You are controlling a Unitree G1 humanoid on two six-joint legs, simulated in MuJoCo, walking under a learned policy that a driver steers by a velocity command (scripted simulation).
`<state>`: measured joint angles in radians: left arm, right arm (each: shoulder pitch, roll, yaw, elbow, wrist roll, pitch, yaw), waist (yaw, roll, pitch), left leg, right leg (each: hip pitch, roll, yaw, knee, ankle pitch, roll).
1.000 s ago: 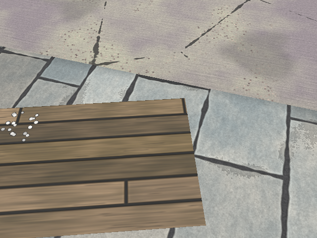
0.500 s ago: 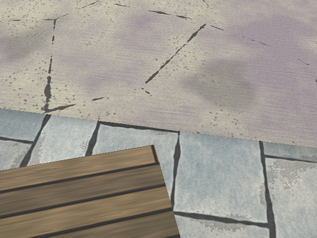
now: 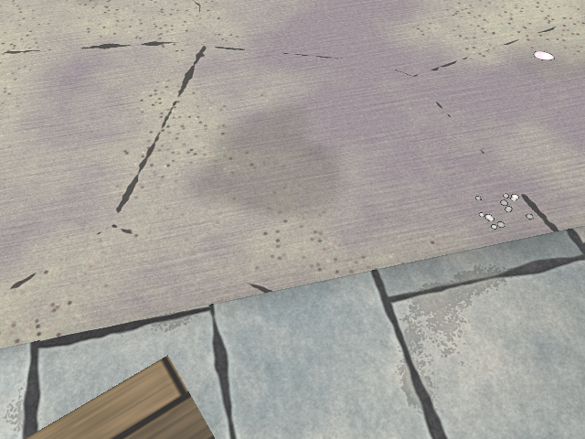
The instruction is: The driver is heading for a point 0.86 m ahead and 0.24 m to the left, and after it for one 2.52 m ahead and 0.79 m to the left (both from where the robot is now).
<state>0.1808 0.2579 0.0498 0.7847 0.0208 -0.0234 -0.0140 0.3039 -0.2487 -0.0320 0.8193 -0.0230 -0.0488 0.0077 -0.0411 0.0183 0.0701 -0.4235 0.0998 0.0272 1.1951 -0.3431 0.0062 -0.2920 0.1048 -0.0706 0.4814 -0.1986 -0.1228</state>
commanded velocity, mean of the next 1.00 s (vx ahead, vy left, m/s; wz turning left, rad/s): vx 0.50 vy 0.00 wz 0.42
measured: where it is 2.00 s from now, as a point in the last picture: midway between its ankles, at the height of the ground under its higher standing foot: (206, 295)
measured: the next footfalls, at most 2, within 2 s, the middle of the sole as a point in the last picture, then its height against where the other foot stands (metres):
left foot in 0.42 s outside the picture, level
right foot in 0.92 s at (272, 340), level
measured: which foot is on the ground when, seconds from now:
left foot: up 0.00-0.40, down 0.42-0.94, up 0.96-1.00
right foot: down 0.00-0.42, up 0.44-0.90, down 0.92-1.00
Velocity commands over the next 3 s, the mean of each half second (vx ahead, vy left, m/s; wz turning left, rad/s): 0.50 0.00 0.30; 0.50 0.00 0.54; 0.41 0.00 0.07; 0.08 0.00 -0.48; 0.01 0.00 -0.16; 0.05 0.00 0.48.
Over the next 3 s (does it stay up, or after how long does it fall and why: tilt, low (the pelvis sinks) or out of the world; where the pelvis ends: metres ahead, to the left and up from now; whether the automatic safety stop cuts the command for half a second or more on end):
stays up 0.95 0.24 -0.15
